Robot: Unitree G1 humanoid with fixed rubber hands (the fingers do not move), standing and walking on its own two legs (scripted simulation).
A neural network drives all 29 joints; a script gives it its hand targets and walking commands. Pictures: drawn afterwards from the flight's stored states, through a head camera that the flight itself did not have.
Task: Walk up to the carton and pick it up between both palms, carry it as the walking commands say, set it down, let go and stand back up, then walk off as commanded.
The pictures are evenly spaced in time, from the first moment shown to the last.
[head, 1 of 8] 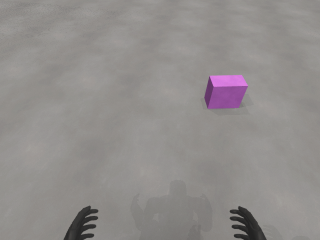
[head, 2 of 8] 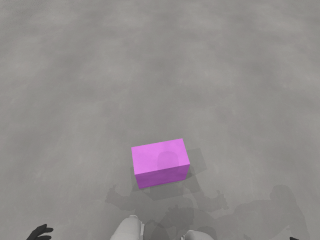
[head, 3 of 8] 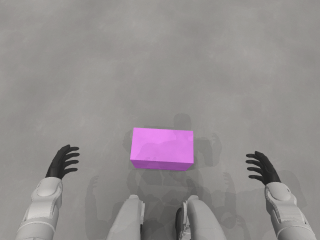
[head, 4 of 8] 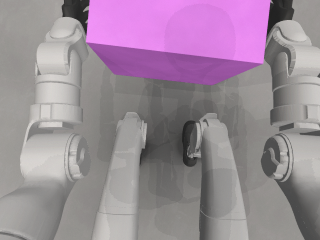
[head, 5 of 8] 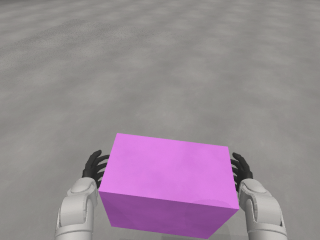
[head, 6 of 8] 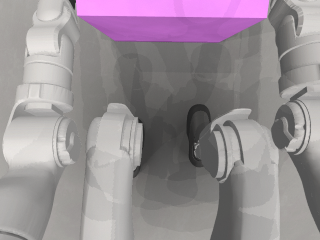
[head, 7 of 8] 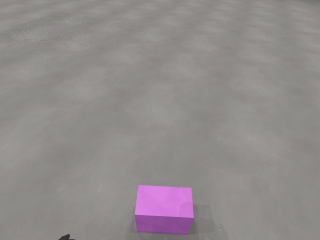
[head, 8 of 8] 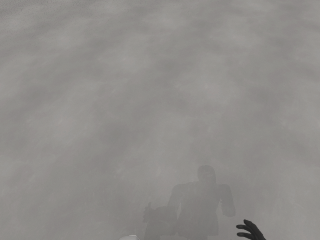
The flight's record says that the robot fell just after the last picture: no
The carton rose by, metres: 0.69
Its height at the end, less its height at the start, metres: +0.00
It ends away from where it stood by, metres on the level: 0.08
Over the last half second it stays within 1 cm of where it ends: yes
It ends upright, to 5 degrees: yes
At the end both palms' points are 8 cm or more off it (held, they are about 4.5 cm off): yes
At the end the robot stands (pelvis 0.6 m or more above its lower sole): yes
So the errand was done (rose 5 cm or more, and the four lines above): yes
